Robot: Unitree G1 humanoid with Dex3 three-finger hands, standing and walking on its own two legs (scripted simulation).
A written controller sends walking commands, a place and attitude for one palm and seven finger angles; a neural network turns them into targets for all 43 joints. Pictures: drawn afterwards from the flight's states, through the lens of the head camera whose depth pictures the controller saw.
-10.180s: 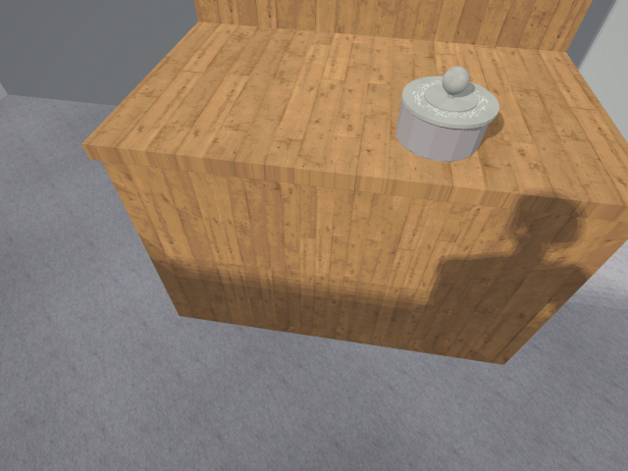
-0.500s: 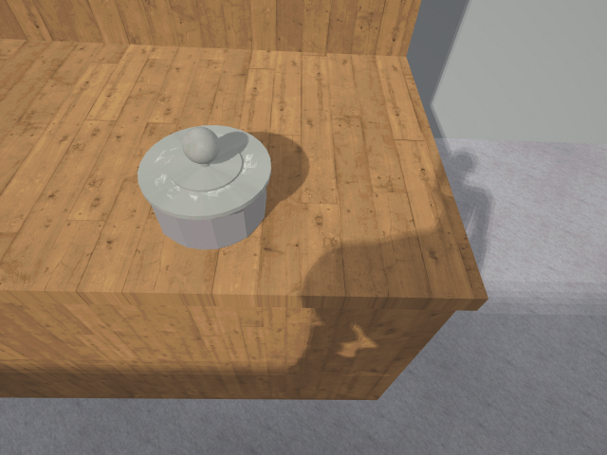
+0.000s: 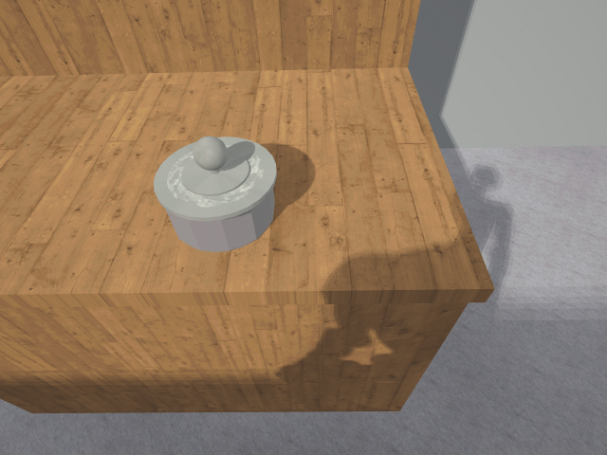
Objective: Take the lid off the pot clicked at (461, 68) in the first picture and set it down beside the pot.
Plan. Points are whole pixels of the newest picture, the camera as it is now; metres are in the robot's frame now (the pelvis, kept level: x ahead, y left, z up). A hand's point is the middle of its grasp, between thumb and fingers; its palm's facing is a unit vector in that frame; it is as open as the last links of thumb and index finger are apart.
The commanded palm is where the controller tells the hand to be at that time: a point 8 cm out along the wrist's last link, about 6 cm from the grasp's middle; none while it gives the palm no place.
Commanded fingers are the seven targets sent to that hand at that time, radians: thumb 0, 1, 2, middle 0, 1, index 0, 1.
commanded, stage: look again from close up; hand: left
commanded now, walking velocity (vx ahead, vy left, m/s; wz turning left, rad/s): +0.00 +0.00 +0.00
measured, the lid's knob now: (210, 153) +0.50 +0.17 +0.14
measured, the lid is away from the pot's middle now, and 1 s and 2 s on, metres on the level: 0.00 0.00 0.00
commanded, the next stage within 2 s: lift the closed hand beside the body in 0.94 s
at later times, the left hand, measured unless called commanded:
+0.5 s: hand out of the picture +0.01 +0.18 -0.17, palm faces -0.01 -0.98 -0.21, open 7.4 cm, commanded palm none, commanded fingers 0.00 0.90 0.90 -0.20 -0.30 -0.20 -0.30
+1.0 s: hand out of the picture +0.02 +0.19 -0.17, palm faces -0.02 -0.98 -0.22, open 7.4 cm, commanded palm none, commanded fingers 0.00 0.90 0.90 -0.20 -0.30 -0.20 -0.30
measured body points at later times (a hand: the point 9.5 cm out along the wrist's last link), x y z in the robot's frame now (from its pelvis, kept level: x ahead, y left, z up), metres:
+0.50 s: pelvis +0.00 +0.01 +0.00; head +0.04 +0.00 +0.45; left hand +0.01 +0.23 -0.15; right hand +0.02 -0.22 -0.16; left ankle +0.01 +0.09 -0.73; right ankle -0.06 -0.09 -0.73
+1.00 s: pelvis +0.01 +0.02 +0.01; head +0.05 +0.01 +0.45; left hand +0.02 +0.24 -0.15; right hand +0.01 -0.21 -0.16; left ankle +0.01 +0.09 -0.73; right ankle -0.06 -0.09 -0.73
